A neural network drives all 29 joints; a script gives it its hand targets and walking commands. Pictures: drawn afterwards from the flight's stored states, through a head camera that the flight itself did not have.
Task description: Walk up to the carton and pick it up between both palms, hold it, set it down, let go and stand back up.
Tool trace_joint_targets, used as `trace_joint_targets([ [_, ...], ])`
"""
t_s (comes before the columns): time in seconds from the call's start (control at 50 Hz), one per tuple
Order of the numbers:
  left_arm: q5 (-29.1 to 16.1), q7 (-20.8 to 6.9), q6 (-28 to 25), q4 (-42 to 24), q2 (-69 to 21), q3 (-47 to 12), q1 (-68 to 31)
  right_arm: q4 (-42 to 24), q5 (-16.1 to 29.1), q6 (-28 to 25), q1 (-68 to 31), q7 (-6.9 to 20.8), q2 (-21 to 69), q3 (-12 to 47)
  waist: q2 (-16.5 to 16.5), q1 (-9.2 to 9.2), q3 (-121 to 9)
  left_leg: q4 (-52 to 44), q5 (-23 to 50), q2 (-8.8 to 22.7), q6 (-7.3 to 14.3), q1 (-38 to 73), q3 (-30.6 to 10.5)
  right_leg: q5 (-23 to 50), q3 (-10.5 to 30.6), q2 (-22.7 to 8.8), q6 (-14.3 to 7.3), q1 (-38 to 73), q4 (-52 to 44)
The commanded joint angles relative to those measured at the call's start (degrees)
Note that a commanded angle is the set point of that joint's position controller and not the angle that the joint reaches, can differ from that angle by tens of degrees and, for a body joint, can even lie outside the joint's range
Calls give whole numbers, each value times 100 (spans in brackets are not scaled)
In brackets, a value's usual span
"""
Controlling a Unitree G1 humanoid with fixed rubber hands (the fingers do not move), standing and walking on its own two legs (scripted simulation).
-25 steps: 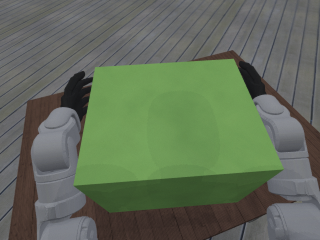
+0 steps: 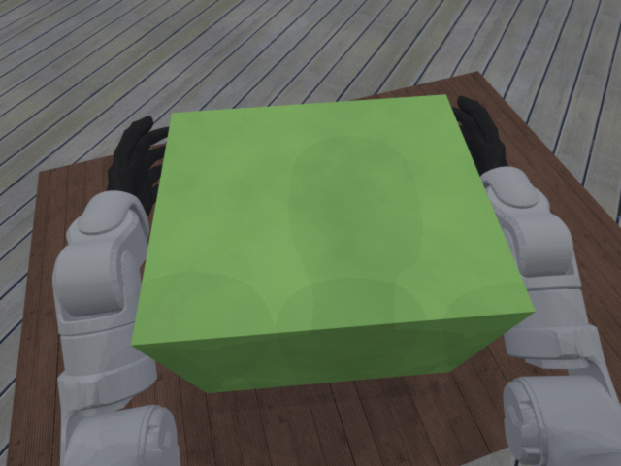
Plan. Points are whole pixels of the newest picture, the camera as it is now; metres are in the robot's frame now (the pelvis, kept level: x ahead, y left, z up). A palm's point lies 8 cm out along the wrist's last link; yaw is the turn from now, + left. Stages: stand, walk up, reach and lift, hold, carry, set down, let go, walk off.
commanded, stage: set down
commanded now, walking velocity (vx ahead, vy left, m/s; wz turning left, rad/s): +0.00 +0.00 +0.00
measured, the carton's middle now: (320, 251) +0.33 -0.04 +0.10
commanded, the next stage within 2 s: none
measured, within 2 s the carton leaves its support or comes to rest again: neither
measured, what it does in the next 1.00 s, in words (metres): stands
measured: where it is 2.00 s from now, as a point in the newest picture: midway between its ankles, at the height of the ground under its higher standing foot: outside the picture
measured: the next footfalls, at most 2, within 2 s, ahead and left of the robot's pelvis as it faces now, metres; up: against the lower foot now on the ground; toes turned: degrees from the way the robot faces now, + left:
none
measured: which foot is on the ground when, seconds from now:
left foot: down 0.00-1.00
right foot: down 0.00-1.00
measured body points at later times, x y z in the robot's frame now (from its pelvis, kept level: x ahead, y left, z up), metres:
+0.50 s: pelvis -0.02 +0.00 +0.00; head +0.08 -0.03 +0.44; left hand +0.40 +0.13 +0.12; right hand +0.38 -0.25 +0.10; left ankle -0.03 +0.15 -0.75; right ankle -0.02 -0.15 -0.75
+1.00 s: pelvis -0.03 -0.01 +0.00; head +0.07 -0.05 +0.43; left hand +0.45 +0.13 +0.12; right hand +0.42 -0.27 +0.10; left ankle -0.03 +0.15 -0.75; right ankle -0.02 -0.15 -0.75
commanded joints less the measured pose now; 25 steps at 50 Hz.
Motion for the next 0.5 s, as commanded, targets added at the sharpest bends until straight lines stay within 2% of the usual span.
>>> trace_joint_targets([
  [0.0, -1104, -533, -342, -2068, -2956, -3189, -3160, -2254, 675, -577, -3211, 359, 2764, 1922, 100, -315, -4229, 1124, 3819, -675, -212, 813, 810, 3691, -377, 750, 322, 1844, 1064],
  [0.04, -1146, -473, -297, -2308, -2985, -3326, -3002, -2389, 724, -568, -3052, 362, 2734, 1964, 218, -295, -4450, 1306, 4189, -657, -267, 956, 795, 3769, -393, 754, 282, 1677, 1073],
  [0.1, -1226, -365, -264, -2554, -3109, -3496, -2764, -2565, 750, -632, -2857, 431, 2770, 2008, 216, -238, -4494, 1581, 4580, -596, -315, 1006, 780, 3762, -432, 738, 229, 1307, 1104],
  [0.22, -1124, -148, -449, -2389, -3324, -3469, -2325, -2793, 667, -935, -2804, 704, 2752, 2099, -149, -13, -4915, 1638, 4698, -527, -254, 568, 806, 3882, -377, 681, 144, 1371, 1213],
  [0.3, -974, -43, -794, -2037, -3330, -3329, -2488, -2643, 500, -1207, -3009, 894, 2797, 2096, -418, 57, -5451, 1340, 4273, -569, -151, 119, 850, 4065, -328, 646, 149, 1836, 1348],
  [0.34, -855, -24, -986, -1703, -3215, -3208, -2706, -2268, 365, -1299, -3095, 960, 2719, 2012, -423, 32, -5706, 1159, 4009, -606, -124, 126, 859, 3914, -334, 681, 173, 1924, 1323],
  [0.42, -632, -58, -1321, -897, -3013, -2874, -3312, -1426, 88, -1413, -3404, 1050, 2676, 1698, -356, -49, -5798, 841, 3171, -654, -107, 148, 894, 3173, -370, 772, 213, 1862, 1073],
  [0.48, -448, -108, -1559, -254, -2906, -2494, -3899, -797, -177, -1476, -3831, 1121, 2660, 1332, -303, -71, -5506, 484, 2271, -655, -62, -136, 920, 2288, -381, 802, 237, 1910, 826],
])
